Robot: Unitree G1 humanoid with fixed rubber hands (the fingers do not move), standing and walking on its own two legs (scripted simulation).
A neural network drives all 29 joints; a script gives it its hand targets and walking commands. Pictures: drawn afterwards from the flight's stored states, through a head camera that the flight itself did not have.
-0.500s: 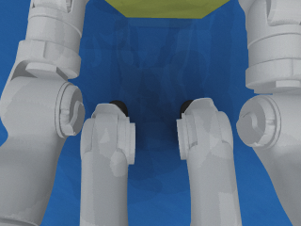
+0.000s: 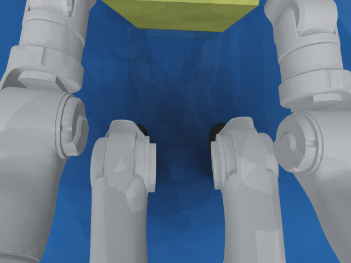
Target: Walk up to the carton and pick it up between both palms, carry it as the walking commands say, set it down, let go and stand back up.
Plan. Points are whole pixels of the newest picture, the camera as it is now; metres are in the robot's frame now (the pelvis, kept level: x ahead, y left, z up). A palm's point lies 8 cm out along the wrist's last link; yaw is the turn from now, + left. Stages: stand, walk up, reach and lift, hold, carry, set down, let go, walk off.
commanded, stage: set down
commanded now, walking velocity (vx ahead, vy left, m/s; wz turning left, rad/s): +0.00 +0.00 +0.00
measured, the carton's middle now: out of the picture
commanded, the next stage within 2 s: none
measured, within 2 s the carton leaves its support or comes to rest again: rests again in 0.22 s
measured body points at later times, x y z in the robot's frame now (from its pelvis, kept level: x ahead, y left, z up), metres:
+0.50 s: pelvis +0.00 +0.00 -0.01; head +0.38 +0.00 +0.22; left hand +0.59 +0.14 -0.19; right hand +0.56 -0.16 -0.19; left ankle +0.11 +0.13 -0.35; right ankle +0.11 -0.13 -0.35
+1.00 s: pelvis +0.01 +0.01 -0.01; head +0.39 +0.01 +0.21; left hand +0.59 +0.13 -0.20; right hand +0.56 -0.17 -0.19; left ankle +0.11 +0.13 -0.35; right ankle +0.11 -0.13 -0.35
